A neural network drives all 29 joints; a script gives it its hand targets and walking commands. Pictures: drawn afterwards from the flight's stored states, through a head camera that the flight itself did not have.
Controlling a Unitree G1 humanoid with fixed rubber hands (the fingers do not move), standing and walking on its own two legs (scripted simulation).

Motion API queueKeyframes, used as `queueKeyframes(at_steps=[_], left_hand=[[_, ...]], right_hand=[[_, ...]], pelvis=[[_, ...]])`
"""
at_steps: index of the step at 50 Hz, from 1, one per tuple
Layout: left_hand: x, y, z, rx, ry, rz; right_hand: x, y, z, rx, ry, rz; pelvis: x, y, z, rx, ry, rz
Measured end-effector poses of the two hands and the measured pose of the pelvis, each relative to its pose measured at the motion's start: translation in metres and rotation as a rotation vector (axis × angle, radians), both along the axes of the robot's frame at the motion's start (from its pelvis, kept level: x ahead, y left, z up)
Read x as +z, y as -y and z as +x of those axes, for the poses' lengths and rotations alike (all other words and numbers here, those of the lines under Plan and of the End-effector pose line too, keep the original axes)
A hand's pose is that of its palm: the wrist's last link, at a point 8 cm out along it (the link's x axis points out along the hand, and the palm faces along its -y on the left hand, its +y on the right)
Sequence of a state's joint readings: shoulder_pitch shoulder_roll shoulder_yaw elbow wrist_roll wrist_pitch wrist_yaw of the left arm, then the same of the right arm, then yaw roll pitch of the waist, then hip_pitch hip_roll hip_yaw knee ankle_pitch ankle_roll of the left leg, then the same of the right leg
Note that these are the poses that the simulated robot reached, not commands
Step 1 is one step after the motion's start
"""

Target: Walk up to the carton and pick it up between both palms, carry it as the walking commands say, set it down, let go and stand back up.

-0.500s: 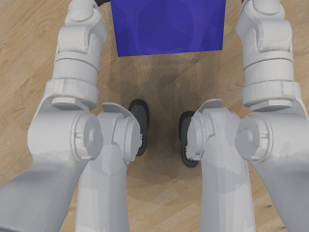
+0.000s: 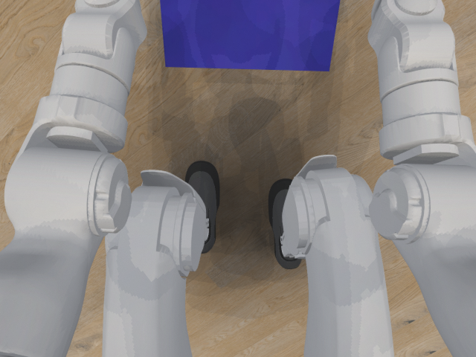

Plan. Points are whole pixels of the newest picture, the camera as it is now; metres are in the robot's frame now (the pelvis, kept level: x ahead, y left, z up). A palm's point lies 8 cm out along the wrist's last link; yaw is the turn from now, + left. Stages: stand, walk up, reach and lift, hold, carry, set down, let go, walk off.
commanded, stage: set down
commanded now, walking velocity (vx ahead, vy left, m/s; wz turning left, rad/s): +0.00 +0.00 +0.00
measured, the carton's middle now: out of the picture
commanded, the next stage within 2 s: none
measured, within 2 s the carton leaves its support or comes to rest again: rests again in 0.60 s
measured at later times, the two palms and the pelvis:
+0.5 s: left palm out of the picture +0.56 +0.12 -0.19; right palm out of the picture +0.54 -0.20 -0.19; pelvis +0.00 +0.00 -0.02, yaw +0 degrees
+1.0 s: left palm out of the picture +0.57 +0.12 -0.20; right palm out of the picture +0.55 -0.20 -0.20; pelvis +0.01 -0.01 -0.02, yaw +0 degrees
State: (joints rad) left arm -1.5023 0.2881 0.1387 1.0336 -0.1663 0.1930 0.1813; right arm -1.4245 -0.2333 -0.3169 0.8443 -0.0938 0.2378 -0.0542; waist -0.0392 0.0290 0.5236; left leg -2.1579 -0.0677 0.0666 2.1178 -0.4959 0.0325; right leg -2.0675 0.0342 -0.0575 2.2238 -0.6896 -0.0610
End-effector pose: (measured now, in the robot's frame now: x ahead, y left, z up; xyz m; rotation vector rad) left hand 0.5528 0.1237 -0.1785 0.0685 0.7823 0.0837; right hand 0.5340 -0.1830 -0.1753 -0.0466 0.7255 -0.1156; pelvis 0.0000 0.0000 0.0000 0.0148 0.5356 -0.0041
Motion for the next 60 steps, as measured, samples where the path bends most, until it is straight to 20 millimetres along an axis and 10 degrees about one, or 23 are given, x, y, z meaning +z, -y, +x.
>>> queueKeyframes(at_steps=[60], left_hand=[[-0.026,0.008,0.020,-0.006,0.011,-0.044]], right_hand=[[-0.030,0.018,0.014,0.053,0.017,0.095]], pelvis=[[-0.023,0.008,0.010,-0.022,-0.044,0.023]])
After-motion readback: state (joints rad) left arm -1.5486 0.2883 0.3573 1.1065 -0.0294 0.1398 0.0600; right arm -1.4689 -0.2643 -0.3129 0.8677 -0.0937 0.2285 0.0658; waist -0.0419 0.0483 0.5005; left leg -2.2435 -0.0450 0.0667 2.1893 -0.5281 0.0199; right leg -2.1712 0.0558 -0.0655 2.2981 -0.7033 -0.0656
